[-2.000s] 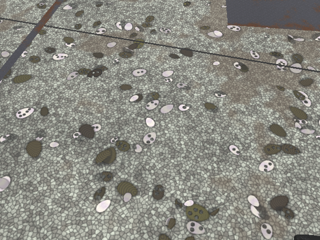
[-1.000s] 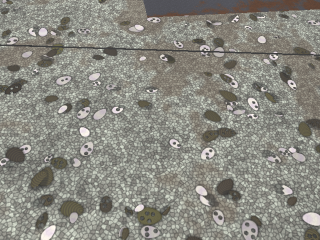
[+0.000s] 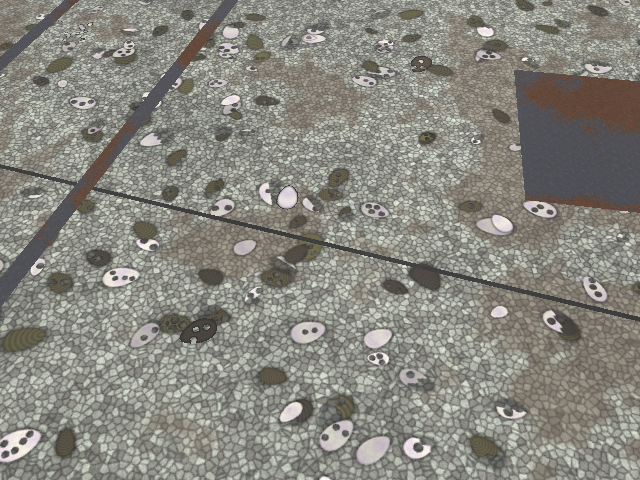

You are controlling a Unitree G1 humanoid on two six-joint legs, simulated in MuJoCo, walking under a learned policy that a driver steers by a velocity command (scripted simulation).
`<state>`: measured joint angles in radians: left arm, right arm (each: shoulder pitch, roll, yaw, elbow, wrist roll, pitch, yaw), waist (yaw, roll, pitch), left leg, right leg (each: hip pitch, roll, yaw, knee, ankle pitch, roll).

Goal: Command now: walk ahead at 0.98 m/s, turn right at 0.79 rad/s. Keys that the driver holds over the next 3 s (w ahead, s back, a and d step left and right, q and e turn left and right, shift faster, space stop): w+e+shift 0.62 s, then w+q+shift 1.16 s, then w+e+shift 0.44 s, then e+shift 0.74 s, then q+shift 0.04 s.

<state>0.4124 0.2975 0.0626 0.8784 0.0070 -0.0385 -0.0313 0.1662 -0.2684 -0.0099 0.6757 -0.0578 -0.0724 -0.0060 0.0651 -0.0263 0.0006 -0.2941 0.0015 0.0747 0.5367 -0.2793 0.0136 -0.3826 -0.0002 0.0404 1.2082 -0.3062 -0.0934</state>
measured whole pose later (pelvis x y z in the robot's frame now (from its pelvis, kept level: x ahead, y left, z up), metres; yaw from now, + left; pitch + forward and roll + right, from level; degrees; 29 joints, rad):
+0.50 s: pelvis +0.44 -0.09 -0.01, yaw -28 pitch +0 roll -1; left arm 0.39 0.33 0.06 0.83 0.01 -0.02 -0.01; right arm 0.14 -0.24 0.03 0.64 -0.07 -0.07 0.00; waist 0.02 -0.01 0.06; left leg -0.61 0.13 -0.10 1.22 -0.37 -0.06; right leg -0.20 0.24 0.03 0.48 -0.27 -0.20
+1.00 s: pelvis +0.88 -0.25 +0.01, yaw -31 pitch +2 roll +2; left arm -0.01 0.28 -0.03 0.61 0.06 -0.08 -0.05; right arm 0.60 -0.29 -0.06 0.91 -0.01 -0.06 0.01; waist -0.11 -0.02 0.01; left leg -0.05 -0.11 -0.12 0.31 -0.28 0.06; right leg -0.64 -0.05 0.05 0.79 -0.16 0.00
